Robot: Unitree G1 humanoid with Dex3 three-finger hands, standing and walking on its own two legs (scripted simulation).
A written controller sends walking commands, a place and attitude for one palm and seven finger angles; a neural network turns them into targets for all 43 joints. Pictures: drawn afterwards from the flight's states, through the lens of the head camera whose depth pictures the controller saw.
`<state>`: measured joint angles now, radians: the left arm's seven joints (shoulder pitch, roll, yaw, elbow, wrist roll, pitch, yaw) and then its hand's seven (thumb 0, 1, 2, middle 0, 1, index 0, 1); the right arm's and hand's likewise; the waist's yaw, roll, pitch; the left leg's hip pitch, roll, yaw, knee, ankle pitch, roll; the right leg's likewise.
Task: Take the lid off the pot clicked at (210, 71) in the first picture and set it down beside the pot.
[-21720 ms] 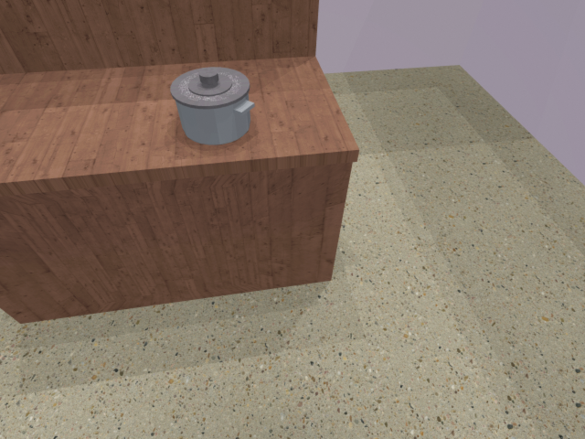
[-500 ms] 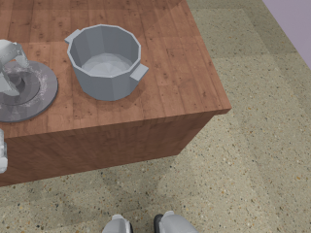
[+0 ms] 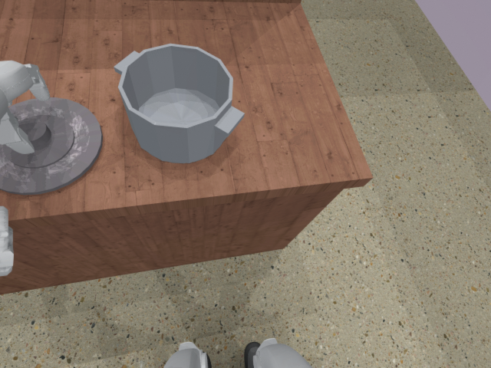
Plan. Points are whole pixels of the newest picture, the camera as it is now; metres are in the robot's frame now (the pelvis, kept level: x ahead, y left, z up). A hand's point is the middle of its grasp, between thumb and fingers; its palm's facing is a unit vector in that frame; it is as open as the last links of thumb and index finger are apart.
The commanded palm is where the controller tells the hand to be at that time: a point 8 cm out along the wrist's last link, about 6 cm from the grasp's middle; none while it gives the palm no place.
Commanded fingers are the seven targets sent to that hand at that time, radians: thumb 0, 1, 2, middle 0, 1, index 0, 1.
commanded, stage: raise the empty hand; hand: left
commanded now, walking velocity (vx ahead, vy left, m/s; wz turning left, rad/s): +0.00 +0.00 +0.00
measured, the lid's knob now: (33, 133) +0.51 +0.31 +0.00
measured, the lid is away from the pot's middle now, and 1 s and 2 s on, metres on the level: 0.24 0.24 0.24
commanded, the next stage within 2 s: draw the hand back to the body in 1.14 s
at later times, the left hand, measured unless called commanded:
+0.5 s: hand out of the picture +0.51 +0.31 +0.10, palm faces -0.43 -0.12 -0.90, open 11.0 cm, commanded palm +0.54 +0.29 +0.16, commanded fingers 0.00 0.06 0.50 -0.30 -0.95 -0.30 -0.95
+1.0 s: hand out of the picture +0.50 +0.31 +0.15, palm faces -0.40 -0.13 -0.91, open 11.0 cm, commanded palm +0.54 +0.30 +0.21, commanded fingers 0.00 0.06 0.50 -0.30 -0.95 -0.30 -0.95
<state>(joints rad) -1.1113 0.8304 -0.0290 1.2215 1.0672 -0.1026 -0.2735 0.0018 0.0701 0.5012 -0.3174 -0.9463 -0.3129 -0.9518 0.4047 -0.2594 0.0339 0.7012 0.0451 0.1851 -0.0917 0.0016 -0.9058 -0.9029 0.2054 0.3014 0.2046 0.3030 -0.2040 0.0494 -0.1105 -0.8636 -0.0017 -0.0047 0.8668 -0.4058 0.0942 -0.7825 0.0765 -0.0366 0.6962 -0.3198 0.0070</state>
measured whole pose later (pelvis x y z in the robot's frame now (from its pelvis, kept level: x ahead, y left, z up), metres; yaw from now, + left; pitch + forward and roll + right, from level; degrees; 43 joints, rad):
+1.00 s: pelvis +0.01 +0.00 +0.02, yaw +1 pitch +17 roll -5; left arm -1.23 0.81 -0.11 1.25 1.02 -0.05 -0.38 0.00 0.07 0.50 -0.32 -0.95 -0.31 -0.95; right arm 0.41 -0.28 0.02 0.73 0.07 0.14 -0.08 0.00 -0.91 -0.90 0.20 0.30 0.20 0.30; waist -0.17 0.05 -0.10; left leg -0.64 -0.03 0.00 0.68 -0.34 0.10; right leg -0.56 0.05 -0.02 0.52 -0.26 0.01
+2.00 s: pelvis +0.02 -0.01 +0.04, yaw +3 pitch +4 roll -2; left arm -0.67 0.48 0.23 0.69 0.04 -0.10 0.01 0.00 0.10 0.52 -0.31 -0.92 -0.31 -0.92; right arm 0.28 -0.24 0.05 0.62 0.04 0.03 -0.03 0.01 -0.91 -0.90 0.20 0.30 0.20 0.30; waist -0.05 0.00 -0.01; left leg -0.27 -0.05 0.00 0.48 -0.28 0.08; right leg -0.23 0.03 -0.02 0.40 -0.24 -0.01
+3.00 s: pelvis +0.00 -0.07 +0.05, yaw +4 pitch -4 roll +0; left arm 0.17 0.35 0.29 -0.11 -0.11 -0.10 0.09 0.02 0.89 0.90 -0.21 -0.30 -0.21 -0.31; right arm 0.18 -0.24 0.03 0.65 0.04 -0.08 -0.05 0.01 -0.91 -0.90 0.20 0.30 0.20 0.30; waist 0.02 0.07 0.02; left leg -0.11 0.00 -0.04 0.42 -0.24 0.00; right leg -0.08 0.08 -0.05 0.37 -0.23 -0.08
